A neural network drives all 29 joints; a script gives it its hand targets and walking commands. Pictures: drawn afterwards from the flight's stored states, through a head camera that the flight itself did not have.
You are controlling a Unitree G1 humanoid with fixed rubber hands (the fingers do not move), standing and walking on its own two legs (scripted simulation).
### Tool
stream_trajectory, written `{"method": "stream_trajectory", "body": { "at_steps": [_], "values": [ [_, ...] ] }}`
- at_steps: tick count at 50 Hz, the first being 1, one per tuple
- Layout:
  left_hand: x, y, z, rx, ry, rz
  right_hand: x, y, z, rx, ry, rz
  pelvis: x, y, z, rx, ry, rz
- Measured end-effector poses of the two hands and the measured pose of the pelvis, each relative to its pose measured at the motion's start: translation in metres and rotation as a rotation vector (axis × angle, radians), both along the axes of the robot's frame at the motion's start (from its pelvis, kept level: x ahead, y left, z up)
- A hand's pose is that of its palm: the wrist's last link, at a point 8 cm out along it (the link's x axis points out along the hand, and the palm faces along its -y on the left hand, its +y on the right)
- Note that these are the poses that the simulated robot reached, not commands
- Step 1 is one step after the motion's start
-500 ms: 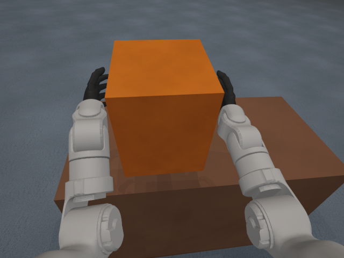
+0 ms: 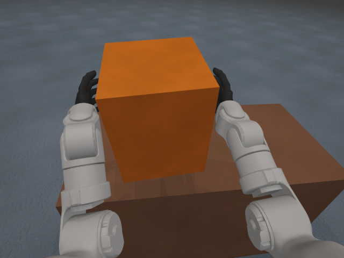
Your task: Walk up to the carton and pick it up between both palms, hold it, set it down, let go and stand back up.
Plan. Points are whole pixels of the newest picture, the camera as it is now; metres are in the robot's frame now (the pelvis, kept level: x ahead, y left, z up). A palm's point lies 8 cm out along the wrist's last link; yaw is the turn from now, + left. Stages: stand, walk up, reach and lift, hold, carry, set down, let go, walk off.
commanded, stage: hold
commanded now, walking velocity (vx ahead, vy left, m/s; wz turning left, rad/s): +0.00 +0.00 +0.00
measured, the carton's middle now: (157, 110) +0.39 +0.01 +0.20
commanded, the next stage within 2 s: none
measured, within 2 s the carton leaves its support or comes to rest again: neither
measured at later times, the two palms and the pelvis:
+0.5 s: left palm (88, 103) +0.36 +0.16 +0.24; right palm (224, 97) +0.36 -0.14 +0.24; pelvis +0.00 -0.01 +0.00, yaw +0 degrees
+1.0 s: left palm (88, 103) +0.36 +0.16 +0.24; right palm (224, 99) +0.36 -0.14 +0.24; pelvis +0.00 +0.00 +0.00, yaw +0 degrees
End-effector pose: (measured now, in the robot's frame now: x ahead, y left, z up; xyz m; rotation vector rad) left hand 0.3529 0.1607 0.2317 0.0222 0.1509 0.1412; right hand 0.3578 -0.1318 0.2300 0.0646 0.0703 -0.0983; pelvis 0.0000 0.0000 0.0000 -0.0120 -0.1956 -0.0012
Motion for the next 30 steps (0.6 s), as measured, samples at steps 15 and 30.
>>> {"method": "stream_trajectory", "body": {
  "at_steps": [15, 30],
  "values": [
    [0.007, -0.006, 0.012, 0.001, 0.005, -0.013, 0.003, -0.006, 0.011, -0.018, 0.006, -0.011, -0.004, -0.005, 0.001, 0.003, 0.026, -0.003],
    [0.007, -0.002, 0.006, -0.003, 0.001, -0.013, 0.005, -0.002, 0.010, -0.016, 0.003, -0.008, 0.001, -0.005, 0.001, 0.001, 0.020, 0.005]
  ]
}}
